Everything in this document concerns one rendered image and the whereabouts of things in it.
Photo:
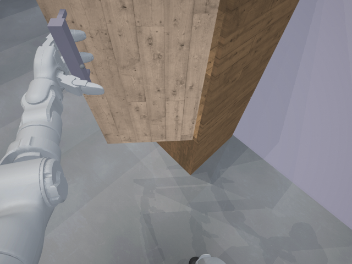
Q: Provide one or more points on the cupboard door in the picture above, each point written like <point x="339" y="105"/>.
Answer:
<point x="150" y="57"/>

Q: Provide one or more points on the handle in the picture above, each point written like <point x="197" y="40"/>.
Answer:
<point x="62" y="36"/>

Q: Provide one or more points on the left robot hand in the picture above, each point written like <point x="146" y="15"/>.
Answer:
<point x="48" y="65"/>

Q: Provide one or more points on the robot right shin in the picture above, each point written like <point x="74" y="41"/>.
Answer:
<point x="204" y="255"/>

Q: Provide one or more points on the robot left forearm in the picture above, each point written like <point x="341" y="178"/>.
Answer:
<point x="40" y="129"/>

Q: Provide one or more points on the robot left upper arm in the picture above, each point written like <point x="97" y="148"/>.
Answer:
<point x="29" y="192"/>

